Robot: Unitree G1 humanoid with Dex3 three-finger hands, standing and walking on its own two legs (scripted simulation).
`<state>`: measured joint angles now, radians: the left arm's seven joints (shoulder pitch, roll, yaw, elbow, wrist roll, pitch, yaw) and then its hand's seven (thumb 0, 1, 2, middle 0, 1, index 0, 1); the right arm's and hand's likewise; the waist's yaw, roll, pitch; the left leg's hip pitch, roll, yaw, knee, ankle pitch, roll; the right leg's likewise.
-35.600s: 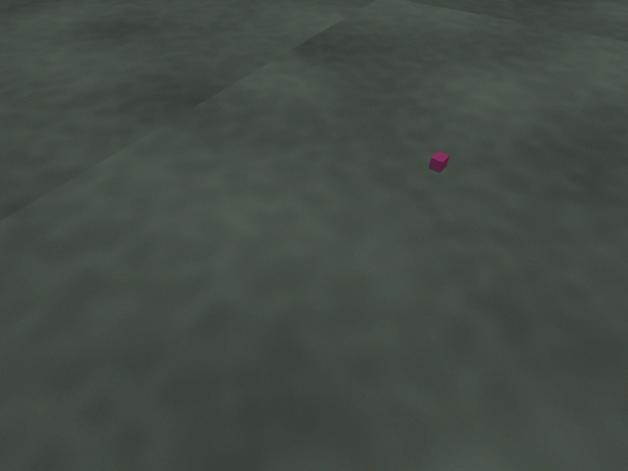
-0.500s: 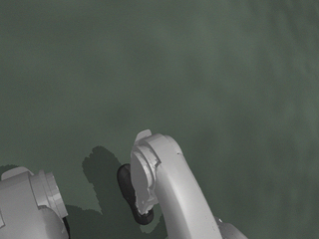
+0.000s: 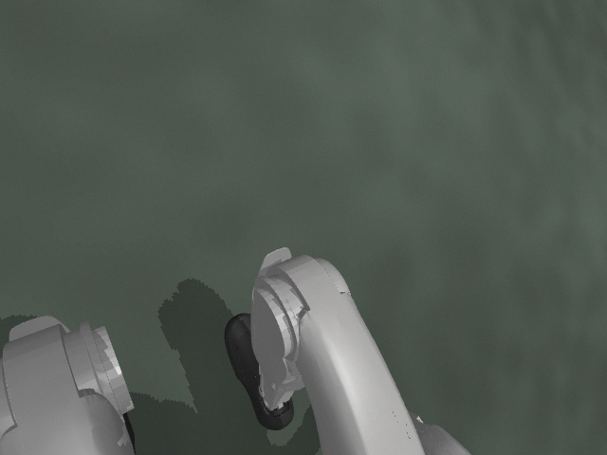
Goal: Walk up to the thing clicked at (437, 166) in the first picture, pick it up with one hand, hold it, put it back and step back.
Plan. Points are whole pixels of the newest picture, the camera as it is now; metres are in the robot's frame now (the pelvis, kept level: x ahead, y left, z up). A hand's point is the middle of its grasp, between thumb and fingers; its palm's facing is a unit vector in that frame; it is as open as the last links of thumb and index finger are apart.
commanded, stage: settle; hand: left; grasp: from above
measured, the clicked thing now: out of the picture +0.46 +0.34 -0.28
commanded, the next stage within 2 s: lift in 0.64 s
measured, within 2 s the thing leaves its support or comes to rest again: leaves its support in 0.02 s
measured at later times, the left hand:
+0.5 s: hand out of the picture +0.44 +0.34 -0.15, palm faces -0.45 -0.11 -0.89, open 9.6 cm
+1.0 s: hand out of the picture +0.42 +0.35 -0.09, palm faces -0.46 -0.13 -0.88, open 9.6 cm
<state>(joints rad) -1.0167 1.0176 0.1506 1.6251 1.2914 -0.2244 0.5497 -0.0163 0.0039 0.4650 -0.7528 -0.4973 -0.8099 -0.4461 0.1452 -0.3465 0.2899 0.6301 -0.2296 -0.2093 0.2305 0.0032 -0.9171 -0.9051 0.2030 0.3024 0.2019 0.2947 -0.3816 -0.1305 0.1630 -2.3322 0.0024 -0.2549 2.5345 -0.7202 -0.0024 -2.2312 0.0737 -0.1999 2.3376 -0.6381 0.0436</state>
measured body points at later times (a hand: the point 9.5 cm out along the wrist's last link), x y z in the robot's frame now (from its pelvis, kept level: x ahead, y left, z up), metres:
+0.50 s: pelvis +0.00 -0.01 +0.02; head +0.23 +0.10 +0.39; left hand +0.46 +0.34 -0.10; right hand +0.10 -0.26 -0.07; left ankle +0.06 +0.12 -0.28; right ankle +0.12 -0.11 -0.28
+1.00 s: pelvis +0.00 +0.00 +0.06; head +0.22 +0.09 +0.44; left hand +0.44 +0.35 -0.04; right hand +0.08 -0.27 -0.04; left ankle +0.06 +0.12 -0.28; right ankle +0.12 -0.11 -0.28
